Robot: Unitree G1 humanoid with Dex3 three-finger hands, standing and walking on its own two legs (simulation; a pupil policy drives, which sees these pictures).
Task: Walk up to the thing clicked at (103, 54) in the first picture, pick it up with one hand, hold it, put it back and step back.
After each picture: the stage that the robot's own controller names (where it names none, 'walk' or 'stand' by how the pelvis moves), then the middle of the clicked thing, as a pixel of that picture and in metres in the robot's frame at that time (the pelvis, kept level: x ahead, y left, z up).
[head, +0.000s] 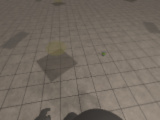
stand; (103, 53) +1.36 -0.28 -0.72
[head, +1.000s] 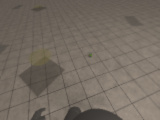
walk; (90, 54) +1.24 +0.08 -0.70
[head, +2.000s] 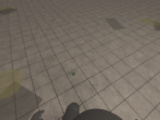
walk; (73, 72) +0.74 +0.30 -0.71
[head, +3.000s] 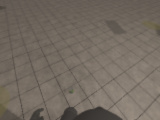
walk; (70, 90) +0.43 +0.21 -0.70
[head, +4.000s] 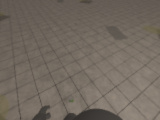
stand; (71, 99) +0.35 +0.22 -0.71
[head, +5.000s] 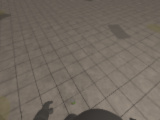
stand; (72, 101) +0.31 +0.20 -0.72
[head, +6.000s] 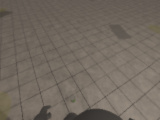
stand; (72, 98) +0.33 +0.19 -0.72
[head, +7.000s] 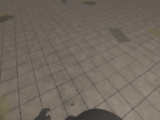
stand; (72, 102) +0.32 +0.20 -0.73
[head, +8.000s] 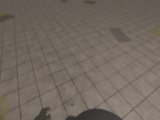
stand; (72, 102) +0.31 +0.20 -0.73
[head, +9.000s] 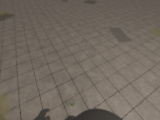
stand; (72, 102) +0.31 +0.19 -0.73
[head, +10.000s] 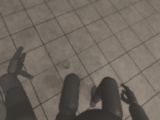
go down; (66, 64) +0.41 +0.20 -0.39
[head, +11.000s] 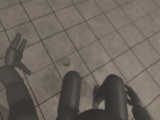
go down; (66, 61) +0.42 +0.20 -0.32
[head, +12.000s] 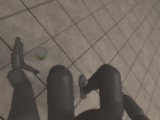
close in; (41, 54) +0.42 +0.24 -0.24
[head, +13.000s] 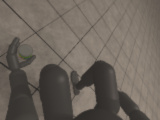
close; (25, 52) +0.42 +0.26 -0.23
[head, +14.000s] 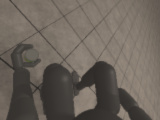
lift; (31, 56) +0.38 +0.23 -0.23
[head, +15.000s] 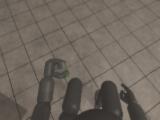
lift; (62, 70) +0.32 +0.19 -0.04
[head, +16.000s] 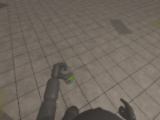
hold; (67, 75) +0.32 +0.17 -0.01
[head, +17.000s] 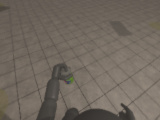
hold; (67, 76) +0.32 +0.17 -0.01
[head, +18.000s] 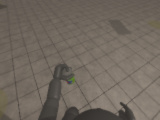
crouch; (68, 76) +0.32 +0.15 -0.02
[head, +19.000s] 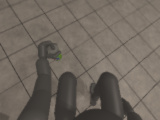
lower; (55, 53) +0.45 +0.21 -0.10
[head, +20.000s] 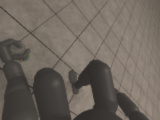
lower; (20, 52) +0.43 +0.25 -0.23
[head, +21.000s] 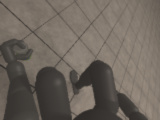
lower; (23, 52) +0.42 +0.26 -0.23
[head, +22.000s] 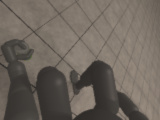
lower; (24, 51) +0.42 +0.25 -0.23
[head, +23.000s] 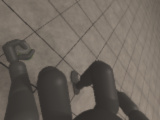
lower; (25, 51) +0.42 +0.25 -0.23
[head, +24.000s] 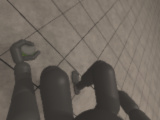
open; (28, 51) +0.42 +0.24 -0.23
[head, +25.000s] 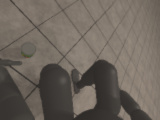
rise; (28, 50) +0.41 +0.24 -0.23
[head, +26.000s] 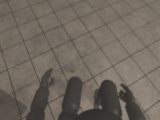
walk; (72, 68) +0.41 +0.17 -0.43
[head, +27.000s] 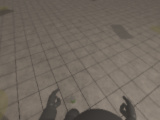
stand; (72, 99) +0.34 +0.17 -0.66
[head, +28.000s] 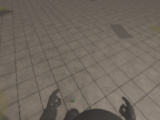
stand; (72, 99) +0.34 +0.17 -0.67
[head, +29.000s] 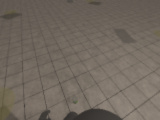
stand; (75, 100) +0.35 +0.16 -0.71
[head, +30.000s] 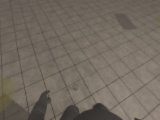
walk; (75, 87) +0.40 +0.12 -0.70
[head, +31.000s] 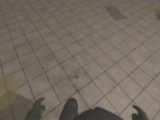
walk; (77, 75) +0.56 +0.15 -0.69
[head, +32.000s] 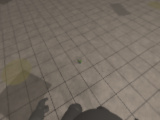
walk; (79, 60) +0.86 +0.21 -0.70
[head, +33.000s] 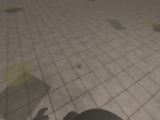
stand; (79, 65) +0.95 +0.19 -0.71
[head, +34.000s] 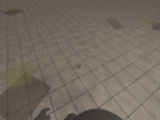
stand; (79, 65) +0.95 +0.20 -0.73
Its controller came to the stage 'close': yes
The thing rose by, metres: 0.71
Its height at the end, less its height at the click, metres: +0.00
